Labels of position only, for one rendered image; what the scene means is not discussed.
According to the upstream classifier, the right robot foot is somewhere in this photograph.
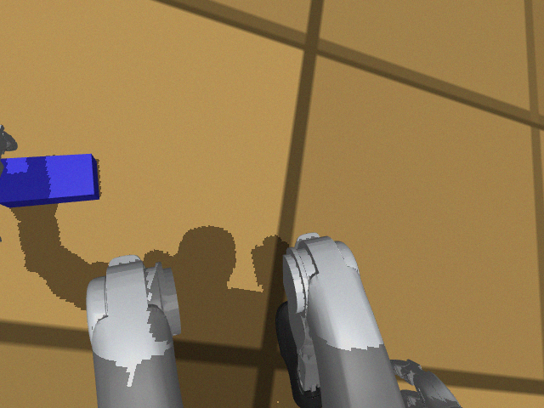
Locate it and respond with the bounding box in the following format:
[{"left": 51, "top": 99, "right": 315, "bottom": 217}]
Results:
[{"left": 275, "top": 301, "right": 322, "bottom": 408}]

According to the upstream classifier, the right robot hand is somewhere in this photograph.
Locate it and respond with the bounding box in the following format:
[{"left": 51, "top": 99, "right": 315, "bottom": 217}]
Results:
[{"left": 390, "top": 360, "right": 461, "bottom": 408}]

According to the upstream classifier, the small box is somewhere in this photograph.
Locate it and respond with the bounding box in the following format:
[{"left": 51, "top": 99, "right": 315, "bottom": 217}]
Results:
[{"left": 0, "top": 154, "right": 99, "bottom": 207}]

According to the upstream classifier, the left robot hand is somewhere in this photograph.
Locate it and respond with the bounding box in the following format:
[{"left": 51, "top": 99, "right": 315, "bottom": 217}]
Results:
[{"left": 0, "top": 125, "right": 18, "bottom": 242}]

